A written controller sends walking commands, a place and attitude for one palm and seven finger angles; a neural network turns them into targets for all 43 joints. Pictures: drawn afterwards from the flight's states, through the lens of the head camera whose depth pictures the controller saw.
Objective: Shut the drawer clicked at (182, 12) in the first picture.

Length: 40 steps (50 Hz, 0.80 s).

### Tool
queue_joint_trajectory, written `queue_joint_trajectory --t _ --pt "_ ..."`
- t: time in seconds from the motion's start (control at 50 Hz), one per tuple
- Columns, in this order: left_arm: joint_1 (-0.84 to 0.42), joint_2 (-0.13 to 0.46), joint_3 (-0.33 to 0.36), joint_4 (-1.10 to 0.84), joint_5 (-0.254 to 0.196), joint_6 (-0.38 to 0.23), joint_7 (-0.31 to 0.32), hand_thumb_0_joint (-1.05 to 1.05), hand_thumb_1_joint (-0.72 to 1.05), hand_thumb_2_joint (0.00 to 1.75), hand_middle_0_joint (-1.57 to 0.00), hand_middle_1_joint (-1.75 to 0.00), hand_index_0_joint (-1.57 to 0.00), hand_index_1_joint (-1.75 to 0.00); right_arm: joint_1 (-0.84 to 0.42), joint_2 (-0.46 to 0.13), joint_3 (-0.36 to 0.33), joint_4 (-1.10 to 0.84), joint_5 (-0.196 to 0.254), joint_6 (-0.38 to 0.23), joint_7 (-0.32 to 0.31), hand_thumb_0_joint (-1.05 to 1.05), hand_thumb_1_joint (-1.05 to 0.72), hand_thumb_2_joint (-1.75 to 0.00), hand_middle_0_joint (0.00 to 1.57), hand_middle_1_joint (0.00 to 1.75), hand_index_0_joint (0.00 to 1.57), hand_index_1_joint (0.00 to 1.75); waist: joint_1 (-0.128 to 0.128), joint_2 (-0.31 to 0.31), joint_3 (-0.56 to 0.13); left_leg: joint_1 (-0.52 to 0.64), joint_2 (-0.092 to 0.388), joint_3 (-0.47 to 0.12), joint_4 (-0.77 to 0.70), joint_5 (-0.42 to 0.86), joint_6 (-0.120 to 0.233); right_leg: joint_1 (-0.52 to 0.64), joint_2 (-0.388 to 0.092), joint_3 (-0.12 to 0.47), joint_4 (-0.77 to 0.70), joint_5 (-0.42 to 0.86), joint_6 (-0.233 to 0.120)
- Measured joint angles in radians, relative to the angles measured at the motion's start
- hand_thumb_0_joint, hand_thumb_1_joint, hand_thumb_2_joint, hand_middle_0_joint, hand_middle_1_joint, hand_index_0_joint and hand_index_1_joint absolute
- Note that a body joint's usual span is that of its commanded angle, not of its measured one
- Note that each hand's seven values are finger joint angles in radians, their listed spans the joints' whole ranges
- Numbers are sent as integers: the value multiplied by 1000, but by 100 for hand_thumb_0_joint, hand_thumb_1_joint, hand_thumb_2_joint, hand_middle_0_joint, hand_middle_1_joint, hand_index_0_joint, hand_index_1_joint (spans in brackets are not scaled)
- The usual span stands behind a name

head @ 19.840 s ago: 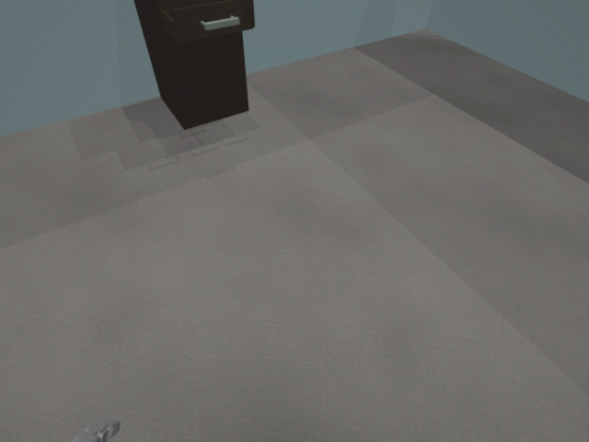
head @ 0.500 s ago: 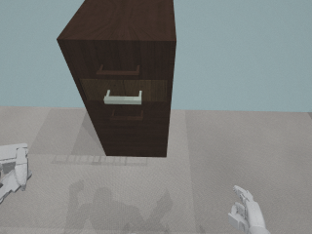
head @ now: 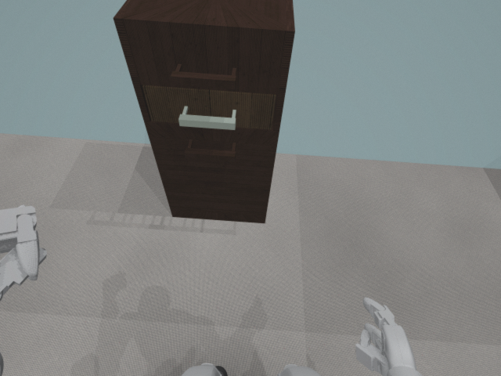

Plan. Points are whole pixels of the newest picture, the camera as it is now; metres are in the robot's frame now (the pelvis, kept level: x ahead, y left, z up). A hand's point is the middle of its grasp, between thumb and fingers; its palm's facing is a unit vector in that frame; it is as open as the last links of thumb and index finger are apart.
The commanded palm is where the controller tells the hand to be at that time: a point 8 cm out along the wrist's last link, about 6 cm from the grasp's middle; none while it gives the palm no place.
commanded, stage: step back with the hand held close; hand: left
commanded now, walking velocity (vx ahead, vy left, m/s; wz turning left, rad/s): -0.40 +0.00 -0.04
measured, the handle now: (208, 116) +0.80 +0.17 -0.12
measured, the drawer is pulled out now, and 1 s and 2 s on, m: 0.00 0.00 0.00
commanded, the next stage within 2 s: stop stepping back and stand still in 0.02 s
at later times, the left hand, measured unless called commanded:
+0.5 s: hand (36, 369) +0.11 +0.20 +0.16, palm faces +0.27 -0.85 -0.45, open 3.2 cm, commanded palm +0.05 +0.25 +0.19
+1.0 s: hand out of the picture +0.06 +0.22 +0.17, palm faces +0.36 -0.83 -0.44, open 3.2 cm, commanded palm +0.01 +0.26 +0.19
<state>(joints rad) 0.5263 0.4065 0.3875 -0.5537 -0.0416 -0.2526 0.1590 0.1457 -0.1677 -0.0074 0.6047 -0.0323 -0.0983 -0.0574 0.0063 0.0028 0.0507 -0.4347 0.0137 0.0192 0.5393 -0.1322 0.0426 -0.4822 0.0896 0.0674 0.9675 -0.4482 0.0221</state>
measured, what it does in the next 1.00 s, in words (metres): walks backwards: right foot, then left foot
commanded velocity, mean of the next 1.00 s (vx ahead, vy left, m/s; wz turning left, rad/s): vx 0.09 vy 0.02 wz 0.00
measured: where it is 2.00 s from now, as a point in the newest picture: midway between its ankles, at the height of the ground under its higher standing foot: outside the picture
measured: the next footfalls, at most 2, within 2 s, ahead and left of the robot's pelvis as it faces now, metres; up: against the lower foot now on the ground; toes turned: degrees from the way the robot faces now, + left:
right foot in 0.16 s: -0.10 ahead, -0.13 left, +0.00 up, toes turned -2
left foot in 0.34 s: -0.04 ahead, +0.08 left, +0.00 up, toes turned -2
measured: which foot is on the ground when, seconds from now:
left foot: down 0.00-0.16, up 0.18-0.32, down 0.34-1.00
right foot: up 0.00-0.14, down 0.16-1.00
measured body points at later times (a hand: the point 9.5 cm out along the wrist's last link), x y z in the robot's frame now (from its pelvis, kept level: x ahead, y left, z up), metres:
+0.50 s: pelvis -0.10 -0.02 +0.00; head -0.10 -0.01 +0.45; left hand +0.09 +0.25 +0.19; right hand +0.02 -0.29 -0.08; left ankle -0.05 +0.08 -0.73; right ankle -0.14 -0.13 -0.73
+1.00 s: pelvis -0.13 -0.01 +0.00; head -0.14 -0.01 +0.45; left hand +0.04 +0.26 +0.20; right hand +0.00 -0.24 -0.09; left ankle -0.05 +0.08 -0.73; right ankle -0.14 -0.13 -0.73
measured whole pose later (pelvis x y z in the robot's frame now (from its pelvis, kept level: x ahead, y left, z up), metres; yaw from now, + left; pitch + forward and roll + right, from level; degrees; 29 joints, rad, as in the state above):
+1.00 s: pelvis -0.13 -0.01 +0.00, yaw -2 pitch -1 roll -1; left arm 0.63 0.37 0.35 -0.57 -0.03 -0.18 0.17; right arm 0.26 -0.16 0.03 0.62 -0.02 -0.06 -0.07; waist -0.01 0.02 0.00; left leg -0.36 0.00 0.01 0.56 -0.25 0.03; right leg -0.21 0.03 -0.02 0.52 -0.33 -0.03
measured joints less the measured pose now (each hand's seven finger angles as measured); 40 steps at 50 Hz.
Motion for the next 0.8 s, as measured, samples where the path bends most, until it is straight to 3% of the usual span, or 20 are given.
queue_joint_trajectory --t 0.08,0.16,0.18,0.24,0.28,0.34,0.38,0.44,0.5,0.58,0.64,0.8 --pt "70 10 6 -90 -12 1 -2 2 89 89 -140 -160 -141 -160 18 13 11 -15 0 -19 28 1 -90 -90 20 30 21 30 -1 7 -27 -37 45 21 -36 47 -16 109 -22 -48 -119 -33 -5" --pt "112 48 25 -139 -20 -19 -14 1 89 89 -140 -160 -141 -160 23 13 17 -23 -3 -17 33 1 -90 -90 20 30 21 30 -5 -10 -49 -104 56 46 -48 94 -36 275 -61 -67 -430 32 -27" --pt "108 45 22 -132 -16 -27 -21 1 89 89 -140 -160 -141 -160 14 4 13 -17 -1 -10 33 1 -90 -90 20 30 21 30 -4 6 -39 -125 66 38 -25 72 -43 275 -50 -68 -457 37 -37" --pt "127 38 0 -90 -21 -27 -25 1 88 89 -140 -160 -141 -160 27 -19 2 19 16 27 25 1 -90 -90 20 30 21 30 -10 22 -36 -128 31 7 139 -108 -60 267 -47 -60 -460 80 -44" --pt "158 36 5 -62 -19 -9 -19 1 88 89 -140 -160 -141 -160 60 -30 -2 30 31 49 17 1 -90 -90 20 30 21 30 -13 2 -63 -84 -3 17 194 -150 -54 266 -67 -42 -467 96 -40" --pt "189 21 13 -20 -16 14 -4 1 88 89 -140 -160 -141 -160 108 -55 -7 28 44 52 -2 1 -90 -90 20 30 21 30 -32 -3 -98 58 -19 37 64 -80 -34 268 -76 -39 -459 94 -33" --pt "169 9 -1 12 -14 26 1 1 88 89 -140 -160 -141 -160 122 -72 -20 33 49 40 -13 1 -90 -90 20 30 20 30 -46 3 -102 115 -28 26 -23 -133 -12 265 -79 -55 -434 81 -28" --pt "128 -12 -26 41 -6 39 0 1 88 89 -140 -160 -141 -160 115 -83 -21 37 49 29 -15 1 -90 -90 20 30 20 30 -35 -19 -75 136 -38 35 -36 -89 -7 282 -92 -48 -434 97 -26" --pt "122 -15 -44 17 1 37 -5 1 88 89 -140 -160 -141 -160 106 -85 -16 18 45 15 -12 1 -90 -90 20 30 20 30 -40 -20 -65 136 -34 28 -30 -77 -6 287 -87 -56 -436 114 -21" --pt "133 -14 -47 -20 8 15 -6 1 88 89 -140 -160 -141 -160 100 -68 -9 -1 38 7 -10 1 -90 -90 20 30 20 30 -40 -5 -81 119 -22 11 -19 -72 -7 289 -73 -71 -459 135 -28" --pt "135 -25 -35 -16 11 13 -1 1 88 89 -140 -160 -141 -160 101 -51 -4 -12 32 15 -15 1 -90 -90 20 30 20 30 -30 13 -101 100 -16 3 -6 -121 -9 280 -64 -75 -461 80 -43" --pt "68 -59 -39 23 6 56 10 1 89 89 -140 -160 -141 -160 88 -22 17 2 17 30 -22 1 -90 -90 20 30 20 30 -4 30 -70 74 -20 0 20 -122 -1 250 -64 -76 -422 69 -51"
